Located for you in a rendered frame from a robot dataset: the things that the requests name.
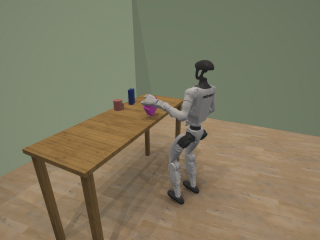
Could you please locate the right robot upper arm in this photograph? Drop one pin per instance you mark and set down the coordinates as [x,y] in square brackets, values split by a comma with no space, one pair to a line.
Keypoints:
[213,101]

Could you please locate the robot right hand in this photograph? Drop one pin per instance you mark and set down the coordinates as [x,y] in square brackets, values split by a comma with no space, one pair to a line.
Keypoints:
[187,122]

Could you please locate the sponge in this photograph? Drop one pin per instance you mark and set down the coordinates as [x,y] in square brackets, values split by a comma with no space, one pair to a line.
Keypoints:
[150,110]

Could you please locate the robot left hand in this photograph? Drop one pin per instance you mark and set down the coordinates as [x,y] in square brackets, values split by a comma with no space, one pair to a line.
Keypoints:
[149,100]

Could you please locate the right robot thigh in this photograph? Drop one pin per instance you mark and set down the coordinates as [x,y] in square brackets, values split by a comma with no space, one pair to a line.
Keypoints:
[189,156]

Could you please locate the table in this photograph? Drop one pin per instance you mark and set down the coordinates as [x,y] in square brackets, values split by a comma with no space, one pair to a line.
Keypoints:
[85,147]

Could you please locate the robot left forearm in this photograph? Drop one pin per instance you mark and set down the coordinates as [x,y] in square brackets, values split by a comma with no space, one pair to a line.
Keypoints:
[173,112]

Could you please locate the robot head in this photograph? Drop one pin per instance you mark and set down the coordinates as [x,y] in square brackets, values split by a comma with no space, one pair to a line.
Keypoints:
[204,65]

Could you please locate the left robot upper arm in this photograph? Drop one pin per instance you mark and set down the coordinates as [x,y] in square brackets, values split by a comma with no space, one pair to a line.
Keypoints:
[189,95]

